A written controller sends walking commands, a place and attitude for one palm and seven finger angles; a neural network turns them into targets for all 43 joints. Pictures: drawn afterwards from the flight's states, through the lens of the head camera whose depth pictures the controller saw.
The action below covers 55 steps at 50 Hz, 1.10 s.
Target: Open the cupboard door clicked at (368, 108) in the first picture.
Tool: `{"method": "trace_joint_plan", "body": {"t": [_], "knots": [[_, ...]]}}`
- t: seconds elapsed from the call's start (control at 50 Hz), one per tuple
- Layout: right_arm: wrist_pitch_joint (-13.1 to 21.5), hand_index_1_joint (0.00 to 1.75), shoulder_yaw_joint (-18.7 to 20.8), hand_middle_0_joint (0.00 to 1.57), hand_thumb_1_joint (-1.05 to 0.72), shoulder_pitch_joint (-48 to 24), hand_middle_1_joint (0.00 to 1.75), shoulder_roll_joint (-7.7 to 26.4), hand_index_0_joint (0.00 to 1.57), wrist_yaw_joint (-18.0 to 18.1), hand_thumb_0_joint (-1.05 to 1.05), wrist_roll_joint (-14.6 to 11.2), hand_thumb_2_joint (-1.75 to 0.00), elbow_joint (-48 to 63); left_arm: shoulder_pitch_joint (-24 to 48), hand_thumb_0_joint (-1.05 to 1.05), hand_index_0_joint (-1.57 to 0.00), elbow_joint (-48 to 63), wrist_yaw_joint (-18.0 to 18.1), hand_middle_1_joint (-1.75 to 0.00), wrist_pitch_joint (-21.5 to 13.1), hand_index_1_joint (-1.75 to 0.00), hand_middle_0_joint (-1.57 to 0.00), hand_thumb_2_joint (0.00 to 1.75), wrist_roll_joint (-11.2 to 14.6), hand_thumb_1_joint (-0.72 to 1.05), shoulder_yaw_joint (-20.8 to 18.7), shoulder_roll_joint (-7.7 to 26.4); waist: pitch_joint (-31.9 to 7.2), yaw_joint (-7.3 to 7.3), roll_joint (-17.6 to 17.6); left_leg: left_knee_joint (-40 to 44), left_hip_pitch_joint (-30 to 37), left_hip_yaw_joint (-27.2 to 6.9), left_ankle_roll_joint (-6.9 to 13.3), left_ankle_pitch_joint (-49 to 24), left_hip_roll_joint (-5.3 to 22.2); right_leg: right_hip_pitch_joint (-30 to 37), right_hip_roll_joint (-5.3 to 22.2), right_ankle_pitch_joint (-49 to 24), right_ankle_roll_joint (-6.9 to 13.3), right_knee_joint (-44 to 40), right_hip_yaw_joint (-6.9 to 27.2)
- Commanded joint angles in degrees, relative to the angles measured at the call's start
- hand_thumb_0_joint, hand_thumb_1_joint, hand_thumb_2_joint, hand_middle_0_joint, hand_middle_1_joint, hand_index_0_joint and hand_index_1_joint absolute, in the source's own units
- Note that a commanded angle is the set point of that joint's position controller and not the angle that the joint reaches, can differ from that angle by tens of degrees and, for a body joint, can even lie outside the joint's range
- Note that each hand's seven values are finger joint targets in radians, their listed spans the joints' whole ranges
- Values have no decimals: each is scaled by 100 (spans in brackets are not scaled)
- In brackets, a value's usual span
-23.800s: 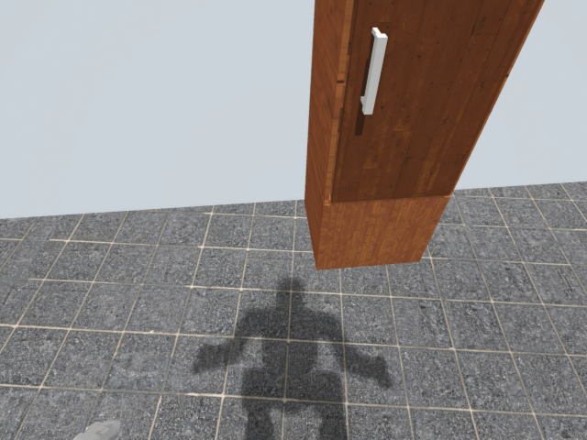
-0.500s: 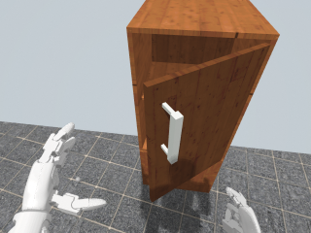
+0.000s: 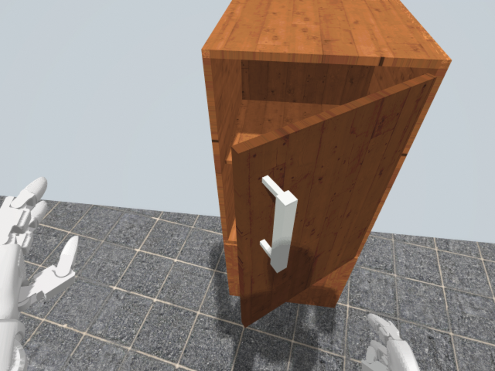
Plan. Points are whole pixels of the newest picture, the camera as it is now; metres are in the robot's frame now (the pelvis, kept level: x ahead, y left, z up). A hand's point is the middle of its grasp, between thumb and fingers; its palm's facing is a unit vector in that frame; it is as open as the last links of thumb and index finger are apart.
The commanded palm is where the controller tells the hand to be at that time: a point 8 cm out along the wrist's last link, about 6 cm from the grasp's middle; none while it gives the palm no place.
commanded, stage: draw the hand back to the body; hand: left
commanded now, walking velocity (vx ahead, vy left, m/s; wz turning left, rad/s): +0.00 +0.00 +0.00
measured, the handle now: (274, 227) +0.32 +0.01 +0.10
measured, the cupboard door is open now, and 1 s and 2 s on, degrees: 39 39 39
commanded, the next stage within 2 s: step back with the hand held close in 0.38 s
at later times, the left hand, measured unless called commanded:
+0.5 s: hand (67, 264) +0.19 +0.25 +0.16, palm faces +0.45 -0.80 -0.40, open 7.4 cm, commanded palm +0.14 +0.29 +0.17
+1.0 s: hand (37, 297) +0.14 +0.26 +0.15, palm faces +0.36 -0.77 -0.52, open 7.4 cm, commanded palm +0.09 +0.30 +0.17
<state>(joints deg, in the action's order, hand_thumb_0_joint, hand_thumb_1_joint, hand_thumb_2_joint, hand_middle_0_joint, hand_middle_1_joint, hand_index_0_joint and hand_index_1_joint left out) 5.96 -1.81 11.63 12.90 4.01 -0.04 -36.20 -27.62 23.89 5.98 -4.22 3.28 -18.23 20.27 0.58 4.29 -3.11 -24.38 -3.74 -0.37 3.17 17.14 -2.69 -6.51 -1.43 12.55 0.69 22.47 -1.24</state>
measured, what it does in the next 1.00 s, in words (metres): shifts its weight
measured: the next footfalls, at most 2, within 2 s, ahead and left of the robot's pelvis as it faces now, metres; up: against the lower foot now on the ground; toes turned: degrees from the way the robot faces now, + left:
right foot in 1.72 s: -0.33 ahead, -0.11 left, +0.00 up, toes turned -4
left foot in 1.98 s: -0.22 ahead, +0.07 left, +0.00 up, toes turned -1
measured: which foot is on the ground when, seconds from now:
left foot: down 0.00-1.00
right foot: down 0.00-1.00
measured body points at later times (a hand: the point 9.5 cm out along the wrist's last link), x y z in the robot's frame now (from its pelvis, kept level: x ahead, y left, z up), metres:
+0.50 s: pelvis +0.00 -0.01 +0.00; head -0.02 -0.03 +0.45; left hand +0.16 +0.29 +0.18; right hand +0.19 -0.23 -0.08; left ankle -0.04 +0.08 -0.74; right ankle +0.00 -0.11 -0.74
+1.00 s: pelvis -0.06 +0.01 -0.01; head -0.05 +0.01 +0.44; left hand +0.12 +0.30 +0.18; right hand +0.11 -0.25 -0.08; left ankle -0.04 +0.08 -0.74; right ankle +0.00 -0.12 -0.74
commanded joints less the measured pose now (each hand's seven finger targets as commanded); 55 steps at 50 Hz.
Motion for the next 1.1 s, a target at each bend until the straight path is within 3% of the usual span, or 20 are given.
{"method": "trace_joint_plan", "body": {"t": [0.0,0.06,0.1,0.14,0.32,0.46,0.48,0.5,0.52,0.56,0.58,0.6,0.68,0.72,0.76,0.82,0.9,0.98,1.04,1.08], "knots": [[356,30,228,20,-90,-752,30,592,20,23,0,-19,-90,907,611,0,-20,1197,150,-30,-446,-30,-20,90,1,90,-787,1000,-444,-26,-232,434,-327,-287,-432,-2356,452,496,114,-1259,143,-142,81],[304,30,263,20,-90,-759,30,640,20,-21,0,-28,-90,901,478,0,-20,959,99,-30,-392,-30,-20,90,26,90,-583,780,-328,-58,44,424,-315,-240,-370,-2335,461,418,109,-1297,117,-204,99],[286,30,285,20,-90,-755,30,657,20,-32,0,-28,-90,905,522,0,-20,1061,96,-30,-403,-30,-20,90,4,90,-586,828,-447,-54,-125,416,-249,-223,-378,-2464,462,474,128,-1360,110,-191,104],[250,30,286,20,-90,-763,30,646,20,-38,0,-24,-90,904,508,0,-20,1000,95,-30,-398,-30,-20,90,5,90,-629,863,-433,-41,41,426,-273,-219,-350,-2347,448,485,114,-1340,109,-215,106],[293,30,244,20,-90,-820,30,574,20,0,0,-24,-90,909,667,0,-20,1276,138,-30,-428,-30,-20,90,-9,90,-746,1024,-512,-28,-415,442,-238,-211,-328,-2090,397,554,121,-1261,136,-289,177],[263,30,264,20,-90,-837,30,588,20,-13,0,-33,-90,888,536,0,-20,901,110,-30,-400,-30,-20,90,16,90,-702,920,-257,-33,60,490,-333,-182,-247,-1761,396,440,102,-1076,122,-368,179],[277,30,265,20,-90,-870,30,617,20,-4,0,-34,-90,883,906,0,-20,1031,123,-30,-430,-30,-20,90,8,90,-721,1025,-291,-62,89,470,-314,-170,-228,-1735,382,459,119,-1109,121,-389,191],[214,30,292,20,-90,-695,30,736,20,-4,0,-145,-90,1086,1379,0,-20,1223,148,-30,-678,-30,-20,90,17,90,-1479,1765,181,-333,201,363,-718,-324,-104,-1120,482,-184,372,-1232,106,-643,827],[149,30,315,20,-90,-680,30,661,20,7,0,-99,-90,982,788,0,-20,669,85,-30,-708,-30,-20,90,19,90,-1181,1304,78,-346,512,236,-659,-366,-72,-940,444,-240,496,-1127,112,-695,876],[37,30,350,20,-90,-739,30,704,20,-30,0,-76,-90,1038,378,0,-20,621,32,-30,-702,-30,-20,90,-33,90,-873,1026,-71,-370,581,88,-513,-316,-58,-1094,437,-390,573,-1220,102,-721,947],[16,30,362,20,-90,-768,30,735,20,-17,0,-61,-90,1044,355,0,-20,768,36,-30,-771,-30,-20,90,-48,90,-886,1061,-219,-354,166,107,-562,-317,-73,-1287,447,-265,622,-1496,136,-594,880],[-6,30,368,20,-90,-716,30,735,20,-24,0,-69,-90,1067,217,0,-20,859,43,-30,-801,-30,-20,90,-59,90,-823,1015,-450,-363,91,90,-558,-314,-93,-1455,495,-131,639,-1687,127,-437,851],[-113,30,440,20,-90,-705,30,748,20,6,0,-75,-90,1178,-192,0,-20,1357,147,-30,-861,-30,-20,90,-74,90,-1099,1311,-1203,-332,-21,-69,-633,-343,-143,-2403,600,329,695,-2805,133,148,734],[-181,30,471,20,-90,-655,30,700,20,10,0,-101,-90,1289,-386,0,-20,1576,186,-30,-852,-30,-20,90,-60,90,-1221,1387,-1426,-346,224,-197,-708,-355,-168,-2585,630,390,716,-3069,132,353,770],[-238,30,500,20,-90,-661,30,658,20,30,0,-112,-90,1329,-515,0,-20,1626,220,-30,-862,-30,-20,90,-45,90,-1358,1462,-1410,-368,358,-300,-814,-346,-174,-2485,622,260,766,-3111,148,414,845],[-274,30,511,20,-90,-665,30,659,20,66,0,-118,-90,1366,-654,0,-20,1670,268,-30,-869,-30,-20,90,-45,90,-1415,1459,-1218,-376,41,-189,-1048,-497,-183,-2441,703,44,692,-2668,149,604,806],[-266,30,516,20,-90,-700,30,712,20,95,0,-92,-90,1402,-652,0,-20,1615,280,-30,-881,-30,-20,90,-83,90,-1401,1370,-850,-335,-325,326,-1789,-760,-21,-1890,996,79,365,-1549,-29,1024,564],[-157,30,527,20,-90,-625,30,801,20,93,0,-53,-90,1382,-363,0,-20,1510,266,-30,-932,-30,-20,90,-186,90,-1314,1240,-396,-332,-504,837,-2962,-994,259,-291,1341,293,186,-410,-128,1694,479],[-87,30,510,20,-90,-560,30,832,20,96,0,-60,-90,1402,63,0,-20,1310,272,-30,-962,-30,-20,90,-304,90,-1185,1113,33,-400,-162,960,-4060,-1116,453,1591,1433,610,190,-158,-145,1904,615],[-67,30,547,20,-90,-483,30,856,20,125,0,-70,-90,1382,260,0,-20,1259,298,-30,-1017,-30,-20,90,-382,90,-1346,1339,102,-437,295,460,-4097,-962,414,1997,1068,438,396,-379,-32,1407,1052]]}}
